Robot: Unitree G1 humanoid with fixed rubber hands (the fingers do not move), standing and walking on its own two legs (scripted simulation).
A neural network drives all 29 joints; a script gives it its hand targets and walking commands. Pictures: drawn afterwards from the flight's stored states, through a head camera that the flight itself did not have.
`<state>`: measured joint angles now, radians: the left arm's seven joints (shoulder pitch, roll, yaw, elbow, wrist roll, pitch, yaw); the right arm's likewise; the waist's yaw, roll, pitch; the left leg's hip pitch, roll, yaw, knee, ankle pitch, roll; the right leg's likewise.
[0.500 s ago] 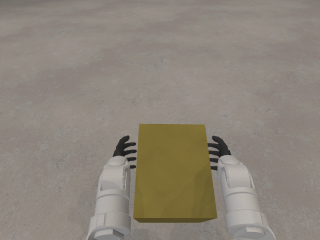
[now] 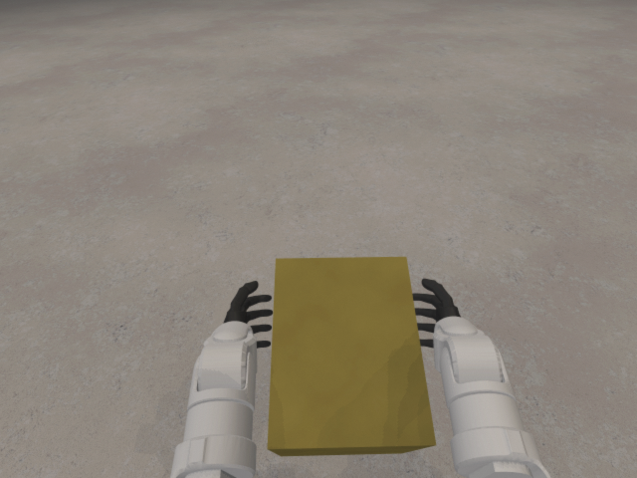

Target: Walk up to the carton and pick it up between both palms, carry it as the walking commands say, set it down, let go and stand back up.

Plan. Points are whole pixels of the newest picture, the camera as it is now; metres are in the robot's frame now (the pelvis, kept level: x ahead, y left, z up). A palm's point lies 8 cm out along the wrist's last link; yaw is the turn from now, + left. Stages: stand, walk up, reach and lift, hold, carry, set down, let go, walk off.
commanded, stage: hold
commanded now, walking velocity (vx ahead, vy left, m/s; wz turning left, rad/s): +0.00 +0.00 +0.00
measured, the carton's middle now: (341, 360) +0.31 +0.00 -0.03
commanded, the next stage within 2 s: carry in 0.82 s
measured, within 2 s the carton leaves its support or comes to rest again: neither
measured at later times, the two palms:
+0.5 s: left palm (235, 344) +0.29 +0.14 +0.05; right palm (450, 339) +0.28 -0.14 +0.05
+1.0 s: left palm (243, 338) +0.29 +0.13 +0.06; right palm (452, 336) +0.29 -0.14 +0.05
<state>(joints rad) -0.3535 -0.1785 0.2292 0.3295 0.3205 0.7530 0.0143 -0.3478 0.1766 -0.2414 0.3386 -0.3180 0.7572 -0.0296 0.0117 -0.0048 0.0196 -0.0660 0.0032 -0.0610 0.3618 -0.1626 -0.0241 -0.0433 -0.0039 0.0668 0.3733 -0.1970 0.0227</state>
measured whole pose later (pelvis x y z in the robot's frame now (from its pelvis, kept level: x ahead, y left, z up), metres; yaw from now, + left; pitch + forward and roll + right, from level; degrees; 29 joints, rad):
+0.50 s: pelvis +0.00 +0.00 +0.00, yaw +0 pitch -9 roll +0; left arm -0.31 -0.17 0.20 0.30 0.30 0.78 0.02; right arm -0.31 0.16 -0.21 0.30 -0.30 0.78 -0.01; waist 0.00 -0.01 0.02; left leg -0.06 0.00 -0.06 0.38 -0.17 -0.02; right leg -0.04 0.00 0.06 0.38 -0.20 0.02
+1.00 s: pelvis -0.02 +0.00 -0.02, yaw -1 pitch +0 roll +0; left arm -0.33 -0.17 0.13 0.12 0.23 0.84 0.12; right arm -0.32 0.17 -0.16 0.10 -0.24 0.85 -0.10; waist 0.01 0.01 -0.05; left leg -0.37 0.00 -0.05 0.61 -0.24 -0.02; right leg -0.36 0.01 0.09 0.63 -0.27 0.03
